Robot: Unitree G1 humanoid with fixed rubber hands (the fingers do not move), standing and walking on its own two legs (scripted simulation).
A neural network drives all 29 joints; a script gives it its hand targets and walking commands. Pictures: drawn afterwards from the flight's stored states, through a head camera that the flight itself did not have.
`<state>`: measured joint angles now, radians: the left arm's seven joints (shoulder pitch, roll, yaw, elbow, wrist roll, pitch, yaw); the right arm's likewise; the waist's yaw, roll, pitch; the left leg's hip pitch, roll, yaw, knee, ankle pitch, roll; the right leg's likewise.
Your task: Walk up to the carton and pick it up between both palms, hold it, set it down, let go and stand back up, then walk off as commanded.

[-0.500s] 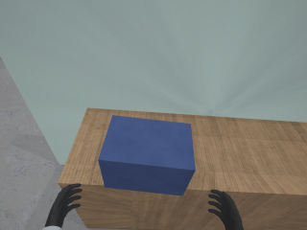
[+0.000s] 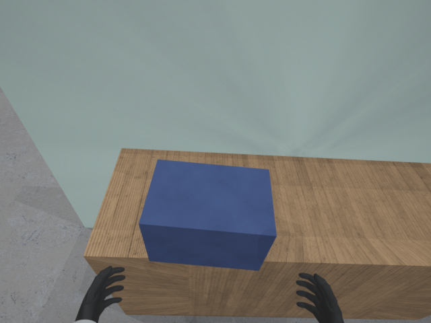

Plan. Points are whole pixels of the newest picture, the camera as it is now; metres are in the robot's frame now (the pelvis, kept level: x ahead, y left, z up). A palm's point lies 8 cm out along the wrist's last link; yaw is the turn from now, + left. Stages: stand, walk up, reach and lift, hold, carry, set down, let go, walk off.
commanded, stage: set down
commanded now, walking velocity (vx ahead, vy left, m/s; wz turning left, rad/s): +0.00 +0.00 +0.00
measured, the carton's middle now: (208, 215) +0.39 +0.02 -0.09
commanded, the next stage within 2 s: let go in 0.10 s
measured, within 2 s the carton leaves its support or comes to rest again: neither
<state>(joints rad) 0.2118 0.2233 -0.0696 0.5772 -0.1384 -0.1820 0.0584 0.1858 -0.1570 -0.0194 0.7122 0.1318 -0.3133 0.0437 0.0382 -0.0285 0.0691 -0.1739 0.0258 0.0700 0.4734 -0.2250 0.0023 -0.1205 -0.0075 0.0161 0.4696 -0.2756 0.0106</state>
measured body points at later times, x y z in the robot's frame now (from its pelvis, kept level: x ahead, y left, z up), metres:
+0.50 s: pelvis +0.01 +0.00 +0.00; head +0.02 +0.01 +0.45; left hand +0.17 +0.22 -0.08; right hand +0.18 -0.22 -0.07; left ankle +0.02 +0.11 -0.74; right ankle -0.01 -0.13 -0.74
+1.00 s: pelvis +0.00 +0.00 +0.00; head -0.03 +0.00 +0.45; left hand +0.05 +0.31 -0.12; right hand +0.08 -0.31 -0.12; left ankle +0.02 +0.11 -0.74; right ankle -0.01 -0.13 -0.74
